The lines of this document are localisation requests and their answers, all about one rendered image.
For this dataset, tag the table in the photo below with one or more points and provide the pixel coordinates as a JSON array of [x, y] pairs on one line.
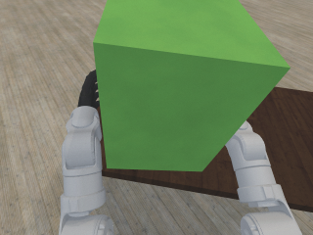
[[284, 121]]

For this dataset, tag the left robot upper arm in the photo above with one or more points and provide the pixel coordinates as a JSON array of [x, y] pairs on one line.
[[94, 224]]

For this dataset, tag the left robot hand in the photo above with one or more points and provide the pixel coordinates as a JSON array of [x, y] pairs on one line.
[[88, 94]]

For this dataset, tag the carton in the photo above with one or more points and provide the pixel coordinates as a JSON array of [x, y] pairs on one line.
[[177, 79]]

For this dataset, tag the right robot forearm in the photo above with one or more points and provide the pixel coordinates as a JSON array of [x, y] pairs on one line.
[[256, 181]]

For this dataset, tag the left robot forearm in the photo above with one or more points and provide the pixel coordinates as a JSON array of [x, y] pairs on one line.
[[82, 165]]

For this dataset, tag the right robot upper arm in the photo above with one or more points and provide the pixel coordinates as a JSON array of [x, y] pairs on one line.
[[268, 223]]

